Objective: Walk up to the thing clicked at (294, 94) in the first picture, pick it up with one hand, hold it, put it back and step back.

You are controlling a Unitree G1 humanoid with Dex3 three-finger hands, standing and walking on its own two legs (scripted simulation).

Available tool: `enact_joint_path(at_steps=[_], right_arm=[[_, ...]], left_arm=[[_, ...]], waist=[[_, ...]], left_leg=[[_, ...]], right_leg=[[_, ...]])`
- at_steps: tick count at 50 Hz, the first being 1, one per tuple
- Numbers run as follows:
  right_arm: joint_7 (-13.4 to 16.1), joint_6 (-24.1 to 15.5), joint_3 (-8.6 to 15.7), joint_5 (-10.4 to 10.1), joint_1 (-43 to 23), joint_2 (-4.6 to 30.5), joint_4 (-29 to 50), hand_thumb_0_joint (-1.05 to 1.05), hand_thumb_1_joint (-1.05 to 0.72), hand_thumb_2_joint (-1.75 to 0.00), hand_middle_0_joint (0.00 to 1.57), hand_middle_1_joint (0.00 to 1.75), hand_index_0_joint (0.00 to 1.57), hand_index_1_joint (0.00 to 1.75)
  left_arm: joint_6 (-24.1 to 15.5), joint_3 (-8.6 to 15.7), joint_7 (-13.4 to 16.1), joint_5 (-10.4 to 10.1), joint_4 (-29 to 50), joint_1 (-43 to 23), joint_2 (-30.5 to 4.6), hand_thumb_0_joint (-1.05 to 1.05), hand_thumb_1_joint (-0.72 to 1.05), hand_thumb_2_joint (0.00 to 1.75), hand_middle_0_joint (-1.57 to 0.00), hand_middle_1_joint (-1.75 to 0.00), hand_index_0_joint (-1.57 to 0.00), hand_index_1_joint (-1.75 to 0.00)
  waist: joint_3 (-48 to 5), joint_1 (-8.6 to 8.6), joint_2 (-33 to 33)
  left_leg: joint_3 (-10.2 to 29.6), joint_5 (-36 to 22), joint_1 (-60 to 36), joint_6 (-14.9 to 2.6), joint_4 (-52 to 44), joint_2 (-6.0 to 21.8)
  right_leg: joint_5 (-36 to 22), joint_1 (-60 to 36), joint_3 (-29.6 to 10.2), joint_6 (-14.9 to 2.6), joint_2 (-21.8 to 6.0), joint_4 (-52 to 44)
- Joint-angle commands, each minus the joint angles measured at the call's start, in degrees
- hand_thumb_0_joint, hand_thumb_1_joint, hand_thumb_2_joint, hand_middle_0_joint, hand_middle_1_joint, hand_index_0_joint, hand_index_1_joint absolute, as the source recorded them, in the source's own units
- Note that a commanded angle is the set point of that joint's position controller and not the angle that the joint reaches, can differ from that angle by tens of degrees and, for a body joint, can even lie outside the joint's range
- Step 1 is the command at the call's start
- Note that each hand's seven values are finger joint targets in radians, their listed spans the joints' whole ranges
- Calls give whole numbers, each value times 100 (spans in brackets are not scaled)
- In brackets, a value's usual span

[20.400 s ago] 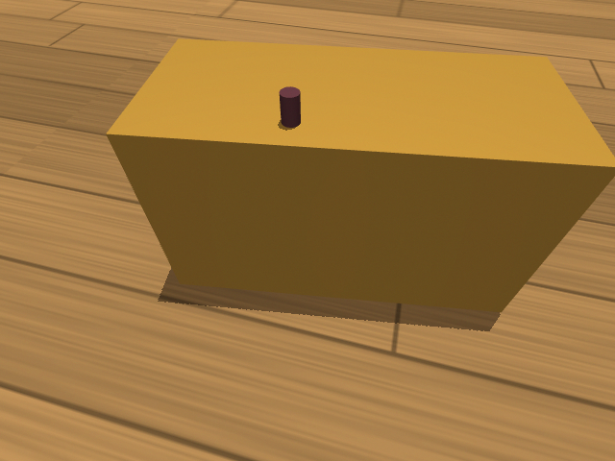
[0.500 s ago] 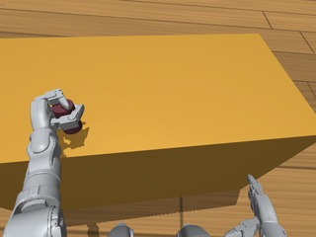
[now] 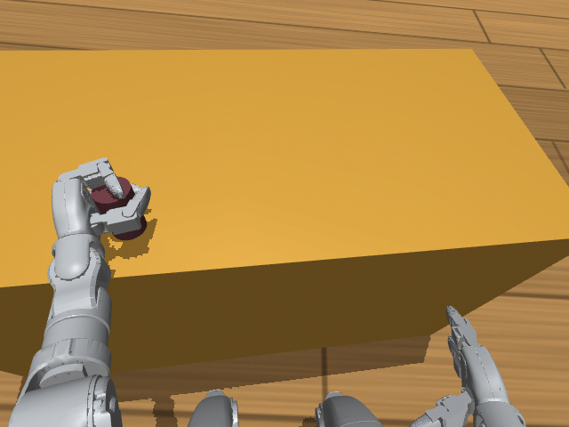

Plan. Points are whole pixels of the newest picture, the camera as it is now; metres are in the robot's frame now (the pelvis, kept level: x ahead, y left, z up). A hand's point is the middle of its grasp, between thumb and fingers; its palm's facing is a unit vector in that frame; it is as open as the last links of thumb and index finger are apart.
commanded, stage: loosen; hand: left
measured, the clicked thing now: (121, 209) +0.42 +0.22 +0.03
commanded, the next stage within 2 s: open in 0.14 s
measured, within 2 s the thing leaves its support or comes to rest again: neither
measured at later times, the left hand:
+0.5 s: hand (125, 203) +0.41 +0.21 +0.04, palm faces +0.20 -0.98 +0.00, open 9.8 cm
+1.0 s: hand (82, 172) +0.43 +0.25 +0.10, palm faces +0.25 -0.97 -0.02, open 16.6 cm
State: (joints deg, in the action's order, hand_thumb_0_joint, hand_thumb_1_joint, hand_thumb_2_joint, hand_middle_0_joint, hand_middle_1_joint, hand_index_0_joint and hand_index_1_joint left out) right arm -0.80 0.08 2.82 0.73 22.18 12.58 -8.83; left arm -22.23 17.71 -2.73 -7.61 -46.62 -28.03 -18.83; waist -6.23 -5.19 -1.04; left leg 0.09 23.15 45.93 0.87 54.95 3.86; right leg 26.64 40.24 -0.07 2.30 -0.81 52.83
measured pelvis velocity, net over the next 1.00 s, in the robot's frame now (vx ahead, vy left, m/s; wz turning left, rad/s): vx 0.01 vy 0.00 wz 0.00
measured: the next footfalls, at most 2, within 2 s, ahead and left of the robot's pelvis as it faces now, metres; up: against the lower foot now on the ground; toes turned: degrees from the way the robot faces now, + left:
none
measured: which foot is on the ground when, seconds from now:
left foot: down 0.00-1.00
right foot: down 0.00-1.00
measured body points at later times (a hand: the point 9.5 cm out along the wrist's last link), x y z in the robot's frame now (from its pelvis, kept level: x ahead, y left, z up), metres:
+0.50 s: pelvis -0.01 +0.00 -0.01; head +0.07 +0.02 +0.44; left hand +0.40 +0.26 +0.05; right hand +0.15 -0.26 -0.03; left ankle +0.03 +0.13 -0.68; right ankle -0.01 -0.15 -0.68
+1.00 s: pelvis +0.01 +0.00 +0.00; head +0.06 +0.03 +0.45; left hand +0.41 +0.30 +0.10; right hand +0.16 -0.26 -0.01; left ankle +0.03 +0.13 -0.68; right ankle -0.01 -0.15 -0.68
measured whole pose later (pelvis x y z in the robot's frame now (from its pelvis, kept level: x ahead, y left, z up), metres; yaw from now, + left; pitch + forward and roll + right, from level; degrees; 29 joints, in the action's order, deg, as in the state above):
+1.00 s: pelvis +0.01 +0.00 +0.00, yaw +0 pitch +13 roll -2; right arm 0.6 4.8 3.4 -0.7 24.0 14.1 -3.9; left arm -16.9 22.8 -5.7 -8.6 -42.5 -28.1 -23.9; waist -7.3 -5.3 -1.1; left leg -0.2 24.1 43.2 1.0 54.4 4.1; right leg 27.3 37.6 -0.4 2.3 -0.6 52.1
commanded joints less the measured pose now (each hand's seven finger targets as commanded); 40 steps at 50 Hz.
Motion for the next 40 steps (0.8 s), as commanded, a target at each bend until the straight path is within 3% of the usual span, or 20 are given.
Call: enact_joint_path(at_steps=[1,2,5,8,9,11,13,16,17,18,20,24,26,29,32,33,36,40], right_arm=[[56,-197,482,8,30,837,1087,0,53,-5,5,5,5,5],[42,-200,403,17,17,771,1186,0,53,-5,5,5,5,5],[60,-129,534,22,67,914,1242,0,52,-4,5,5,5,5],[30,-76,421,7,85,790,1225,0,51,-4,5,5,5,5],[44,-75,531,5,38,897,1355,0,51,-4,5,5,5,5],[44,-42,480,8,164,835,1257,0,51,-4,5,5,5,5],[50,-36,472,-3,162,854,1338,0,51,-4,5,5,5,5],[61,-16,503,6,105,915,1375,0,52,-5,5,5,5,5],[65,-17,493,8,75,891,1453,0,52,-5,5,5,5,5],[59,-23,422,19,107,812,1455,0,53,-5,5,5,5,5],[88,5,483,3,138,906,1471,0,53,-5,5,5,5,5],[96,-1,447,2,96,864,1522,0,52,-5,5,5,5,5],[108,30,461,19,151,883,1480,0,52,-5,5,5,5,5],[117,39,388,4,193,834,1477,0,52,-5,5,5,5,5],[114,36,430,4,130,865,1516,0,53,-5,5,5,5,5],[109,42,432,14,224,887,1433,0,52,-6,5,5,5,5],[125,68,578,-3,176,1033,1534,0,55,-5,5,5,5,5],[113,134,458,-9,110,917,1683,0,55,-5,5,5,5,5]], left_arm=[[-317,135,-30,-3,921,-1785,-895,0,57,127,-136,-141,-137,-141],[-345,157,-22,27,1213,-1955,-981,0,55,119,-141,-138,-142,-137],[-305,209,-37,20,1055,-1917,-1033,0,34,95,-127,-119,-130,-116],[-326,186,-85,-31,1154,-1950,-967,0,20,75,-119,-106,-121,-104],[-304,236,-88,-19,907,-1881,-1011,0,13,73,-116,-105,-119,-102],[-346,239,-91,-2,1285,-2119,-1101,0,6,63,-110,-96,-112,-93],[-286,208,-117,-20,1017,-1870,-963,0,-2,57,-101,-87,-104,-84],[-303,323,-87,-30,978,-1998,-1162,0,-13,47,-79,-67,-80,-66],[-313,210,-100,-18,1018,-2084,-1051,0,-14,44,-76,-62,-76,-62],[-345,181,-113,-37,1067,-2147,-984,0,-16,41,-70,-57,-71,-57],[-370,346,-86,-48,1199,-2174,-1249,0,-18,37,-65,-52,-65,-52],[-426,285,-89,-52,1295,-2372,-1271,0,-25,30,-53,-41,-53,-41],[-410,260,-124,-71,1018,-2150,-1168,0,-29,26,-46,-34,-46,-35],[-442,349,-119,-62,1241,-2262,-1375,0,-35,18,-37,-25,-36,-25],[-402,222,-185,-98,958,-2012,-1086,0,-46,10,-27,-16,-26,-16],[-421,243,-178,-96,1100,-2085,-1165,0,-49,7,-24,-12,-24,-13],[-435,410,-177,-108,1246,-2150,-1424,0,-37,14,-15,-14,-16,-13],[-417,498,-156,-92,1584,-2331,-1618,0,-37,11,-6,-7,-7,-6]], waist=[[-1928,-75,393],[-2059,-61,436],[-2050,-79,432],[-1961,-37,536],[-1917,-90,349],[-1951,-75,562],[-1924,-55,513],[-1909,-24,547],[-1875,-83,529],[-1942,-104,521],[-2120,-40,485],[-2112,-71,578],[-2136,-76,542],[-2155,-51,502],[-2012,-84,433],[-2066,-76,533],[-2274,-76,537],[-2358,67,721]], left_leg=[[3,-1436,-1760,-170,-592,-137],[-2,-1477,-1775,-168,-562,-138],[19,-1598,-1819,-158,-535,-130],[26,-1447,-1709,-141,-561,-129],[17,-1283,-1606,-157,-559,-131],[1,-1096,-1649,-136,-608,-142],[11,-1107,-1690,-131,-616,-138],[39,-1042,-1619,-114,-633,-125],[25,-905,-1625,-115,-635,-125],[22,-890,-1635,-119,-618,-129],[-13,-1053,-1630,-139,-557,-162],[-17,-1043,-1676,-133,-550,-161],[-8,-1209,-1671,-140,-511,-157],[-66,-1133,-1519,-169,-457,-207],[-65,-1049,-1486,-169,-489,-206],[-48,-1106,-1620,-154,-512,-188],[-44,-1445,-1702,-176,-409,-187],[-39,-1554,-1815,-146,-518,-209]], right_leg=[[-1653,-182,182,-242,200,-605],[-1706,-228,170,-241,191,-583],[-1752,-171,190,-244,213,-529],[-1592,-118,192,-267,200,-499],[-1505,-104,187,-250,211,-530],[-1358,-63,173,-274,195,-517],[-1330,-38,184,-273,201,-523],[-1246,-18,208,-281,216,-509],[-1159,29,192,-274,212,-515],[-1164,24,191,-269,215,-513],[-1345,-111,147,-249,193,-507],[-1319,-92,138,-254,200,-476],[-1457,-137,149,-247,202,-457],[-1501,-308,16,-199,150,-517],[-1414,-227,23,-200,170,-548],[-1428,-174,98,-225,197,-502],[-1759,-262,87,-206,192,-458],[-1792,-489,106,-236,195,-487]])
